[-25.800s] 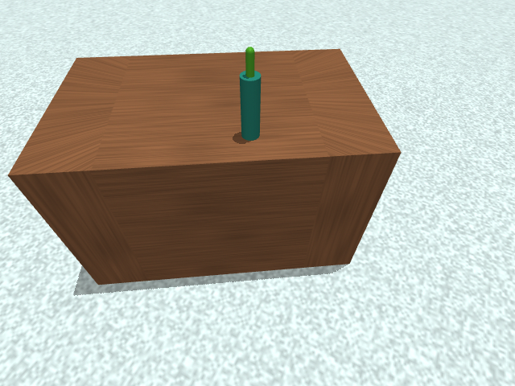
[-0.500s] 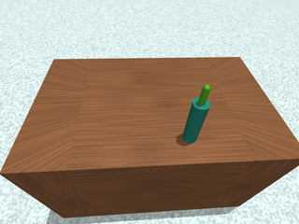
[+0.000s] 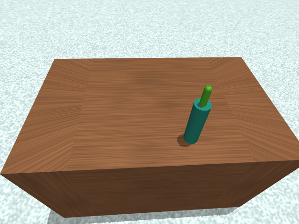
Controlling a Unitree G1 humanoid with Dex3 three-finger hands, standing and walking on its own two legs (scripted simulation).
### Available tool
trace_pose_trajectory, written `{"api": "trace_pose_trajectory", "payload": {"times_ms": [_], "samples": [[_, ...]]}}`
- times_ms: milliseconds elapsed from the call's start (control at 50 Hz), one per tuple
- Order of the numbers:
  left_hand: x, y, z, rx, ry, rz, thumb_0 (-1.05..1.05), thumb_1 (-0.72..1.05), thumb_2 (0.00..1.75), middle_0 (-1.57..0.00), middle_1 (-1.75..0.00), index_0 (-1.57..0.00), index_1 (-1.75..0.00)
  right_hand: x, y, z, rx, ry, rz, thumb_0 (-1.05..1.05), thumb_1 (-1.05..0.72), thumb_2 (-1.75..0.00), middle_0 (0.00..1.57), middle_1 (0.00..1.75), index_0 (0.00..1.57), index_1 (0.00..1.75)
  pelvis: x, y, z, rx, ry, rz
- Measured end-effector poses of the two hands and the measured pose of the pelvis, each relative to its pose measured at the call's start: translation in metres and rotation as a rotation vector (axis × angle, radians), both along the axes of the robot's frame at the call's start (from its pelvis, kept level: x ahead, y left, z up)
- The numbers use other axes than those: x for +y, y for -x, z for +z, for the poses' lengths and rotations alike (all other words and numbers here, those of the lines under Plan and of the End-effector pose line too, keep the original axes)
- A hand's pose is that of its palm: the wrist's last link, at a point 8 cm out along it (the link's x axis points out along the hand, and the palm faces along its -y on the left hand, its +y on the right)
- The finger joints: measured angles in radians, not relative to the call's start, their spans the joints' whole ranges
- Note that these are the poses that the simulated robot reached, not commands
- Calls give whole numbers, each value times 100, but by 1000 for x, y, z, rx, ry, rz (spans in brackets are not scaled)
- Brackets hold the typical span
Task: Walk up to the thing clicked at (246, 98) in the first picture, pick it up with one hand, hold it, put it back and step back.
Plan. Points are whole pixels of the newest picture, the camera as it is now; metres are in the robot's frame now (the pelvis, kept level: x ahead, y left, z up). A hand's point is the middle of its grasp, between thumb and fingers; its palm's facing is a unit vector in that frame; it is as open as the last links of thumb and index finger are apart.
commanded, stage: home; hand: right
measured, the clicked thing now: (198, 116) +0.44 -0.16 +0.00
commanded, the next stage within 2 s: stand in 0.10 s
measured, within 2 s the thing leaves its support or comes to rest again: neither
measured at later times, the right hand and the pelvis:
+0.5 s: hand out of the picture +0.07 -0.25 -0.15, palm faces -0.01 +0.93 -0.36, open 12.9 cm; pelvis +0.00 +0.00 +0.00, yaw +1 degrees
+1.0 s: hand out of the picture +0.09 -0.25 -0.15, palm faces -0.01 +0.94 -0.35, open 7.4 cm; pelvis +0.01 +0.00 +0.00, yaw +1 degrees
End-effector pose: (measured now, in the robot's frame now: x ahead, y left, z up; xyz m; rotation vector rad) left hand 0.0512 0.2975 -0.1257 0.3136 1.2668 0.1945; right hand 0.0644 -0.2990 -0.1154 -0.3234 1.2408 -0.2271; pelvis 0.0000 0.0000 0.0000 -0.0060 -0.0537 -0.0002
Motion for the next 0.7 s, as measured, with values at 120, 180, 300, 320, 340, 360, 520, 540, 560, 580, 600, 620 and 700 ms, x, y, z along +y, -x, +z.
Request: {"api": "trace_pose_trajectory", "payload": {"times_ms": [120, 180, 300, 320, 340, 360, 520, 540, 560, 580, 600, 620, 700], "samples": [[1, 3, 0, 1, 0, 5, 1, 90, 90, -20, -30, -20, -30, 1, 1, 0, 4, -1, 1, -1, 53, -5, 6, 5, 6, 6, 0, 0, 0, -2, 0, 2], [1, 3, 0, -2, 0, 7, 1, 90, 90, -20, -30, -20, -30, 1, 0, 0, -1, -1, 2, -1, 53, -5, 6, 5, 6, 6, 1, 0, 0, -4, 0, 3], [1, 4, 0, -13, 4, 6, 1, 90, 90, -20, -30, -20, -30, 2, -2, 1, -14, -1, 3, -1, 48, -10, 9, 10, 9, 10, 2, 2, 0, -8, 3, 5], [1, 4, 0, -15, 4, 6, 1, 90, 90, -20, -30, -20, -30, 3, -2, 2, -15, 0, 3, -1, 45, -13, 10, 12, 11, 12, 2, 3, 0, -8, 3, 5], [1, 4, 0, -16, 5, 6, 1, 90, 90, -20, -30, -20, -30, 3, -1, 2, -16, 0, 3, -1, 42, -16, 12, 14, 12, 14, 2, 3, 0, -8, 3, 6], [1, 5, -1, -15, 6, 6, 1, 90, 90, -20, -30, -20, -30, 3, -1, 2, -16, 0, 3, -1, 38, -20, 13, 16, 13, 16, 2, 3, 0, -7, 3, 6], [3, 11, -2, 13, 8, 13, 1, 90, 89, -20, -30, -20, -30, 3, 3, 1, 10, 0, -1, 0, -11, -63, 19, 27, 19, 27, 3, 2, 0, 5, 0, 10], [3, 12, -2, 17, 7, 14, 1, 90, 89, -20, -30, -20, -30, 3, 4, 1, 14, -1, -2, 0, -18, -67, 19, 27, 19, 28, 3, 2, 1, 6, 0, 10], [4, 12, -1, 21, 7, 15, 1, 90, 89, -20, -30, -20, -30, 3, 4, 1, 18, -2, -2, 0, -25, -71, 19, 28, 20, 28, 3, 1, 1, 7, 0, 10], [4, 13, -2, 24, 6, 16, 1, 90, 89, -20, -30, -20, -30, 3, 3, 0, 20, -2, -3, 0, -33, -74, 19, 28, 20, 29, 3, 1, 1, 8, 0, 10], [4, 13, -2, 27, 6, 17, 1, 90, 89, -20, -30, -20, -30, 3, 3, 0, 22, -3, -3, 0, -40, -77, 20, 29, 20, 29, 3, 0, 1, 8, 1, 10], [4, 13, -2, 30, 5, 17, 1, 90, 89, -20, -30, -20, -30, 3, 2, 0, 23, -4, -2, 0, -47, -79, 20, 29, 20, 29, 3, -1, 1, 9, 1, 10], [4, 10, -2, 31, 5, 17, 1, 90, 89, -20, -30, -20, -30, 5, -1, -1, 24, -6, -1, 0, -68, -85, 20, 30, 20, 30, 3, -4, 0, 12, 2, 10]]}}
